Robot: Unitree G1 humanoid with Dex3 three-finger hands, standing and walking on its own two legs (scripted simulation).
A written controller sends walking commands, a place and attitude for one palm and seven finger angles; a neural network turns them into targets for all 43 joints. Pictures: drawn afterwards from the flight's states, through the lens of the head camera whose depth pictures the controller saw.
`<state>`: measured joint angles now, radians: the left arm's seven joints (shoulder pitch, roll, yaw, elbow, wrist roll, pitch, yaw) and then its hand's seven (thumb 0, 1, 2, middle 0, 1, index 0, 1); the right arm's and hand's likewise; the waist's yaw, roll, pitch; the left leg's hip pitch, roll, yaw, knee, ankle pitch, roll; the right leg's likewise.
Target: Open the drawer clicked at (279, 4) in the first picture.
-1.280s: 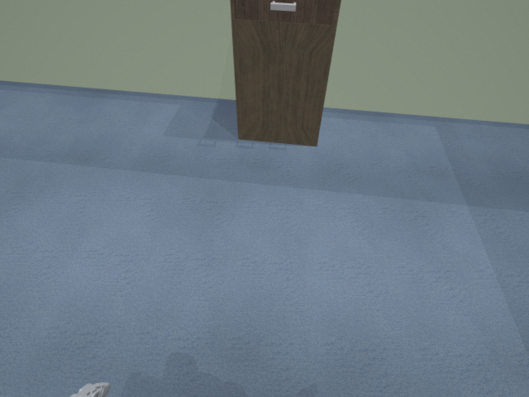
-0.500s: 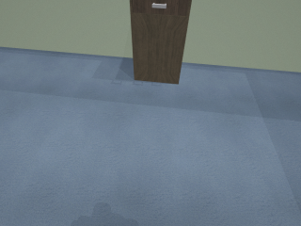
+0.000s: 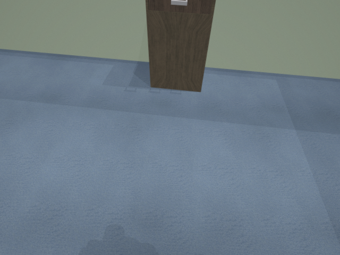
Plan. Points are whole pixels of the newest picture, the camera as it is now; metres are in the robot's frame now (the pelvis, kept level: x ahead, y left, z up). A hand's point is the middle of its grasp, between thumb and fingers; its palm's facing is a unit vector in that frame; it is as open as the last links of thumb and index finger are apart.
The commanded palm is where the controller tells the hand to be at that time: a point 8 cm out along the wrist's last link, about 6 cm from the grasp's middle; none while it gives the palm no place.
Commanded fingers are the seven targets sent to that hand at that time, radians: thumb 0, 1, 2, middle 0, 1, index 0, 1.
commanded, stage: look at it before walking up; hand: left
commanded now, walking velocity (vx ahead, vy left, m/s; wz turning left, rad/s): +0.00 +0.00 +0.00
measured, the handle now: (179, 1) +1.68 +0.03 +0.01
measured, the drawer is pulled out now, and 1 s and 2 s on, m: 0.00 0.00 0.00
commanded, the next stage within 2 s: walk to a spot facing it in 0.26 s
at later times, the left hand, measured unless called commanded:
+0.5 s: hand out of the picture +0.08 +0.24 -0.16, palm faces -0.04 -0.95 -0.30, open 7.4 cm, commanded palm none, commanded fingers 0.00 0.90 0.90 -0.20 -0.30 -0.20 -0.30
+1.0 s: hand out of the picture +0.12 +0.22 -0.20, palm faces -0.07 -0.99 -0.12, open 7.4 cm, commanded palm none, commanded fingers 0.00 0.90 0.90 -0.20 -0.30 -0.20 -0.30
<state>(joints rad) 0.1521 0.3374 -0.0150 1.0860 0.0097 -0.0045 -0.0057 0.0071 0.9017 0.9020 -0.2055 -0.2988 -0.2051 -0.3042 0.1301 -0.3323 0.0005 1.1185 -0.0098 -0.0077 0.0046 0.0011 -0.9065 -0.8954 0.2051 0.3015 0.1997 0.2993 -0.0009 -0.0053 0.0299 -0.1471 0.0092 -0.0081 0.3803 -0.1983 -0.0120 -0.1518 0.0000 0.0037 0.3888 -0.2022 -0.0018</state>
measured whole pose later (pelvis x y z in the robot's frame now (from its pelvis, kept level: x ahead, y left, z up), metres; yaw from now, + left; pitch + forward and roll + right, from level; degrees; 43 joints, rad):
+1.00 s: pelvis +0.19 +0.05 -0.01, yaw -7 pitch +0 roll -2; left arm 0.44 0.17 0.04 1.17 0.03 0.00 -0.01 0.01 0.90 0.90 -0.20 -0.30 -0.20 -0.30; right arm 0.31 -0.14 -0.02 1.06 -0.02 -0.10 -0.02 0.00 -0.91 -0.90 0.20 0.30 0.20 0.30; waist -0.01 -0.04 0.00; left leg -0.15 0.04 0.17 0.56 -0.40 0.03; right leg -0.38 -0.02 -0.01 1.20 -0.39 -0.03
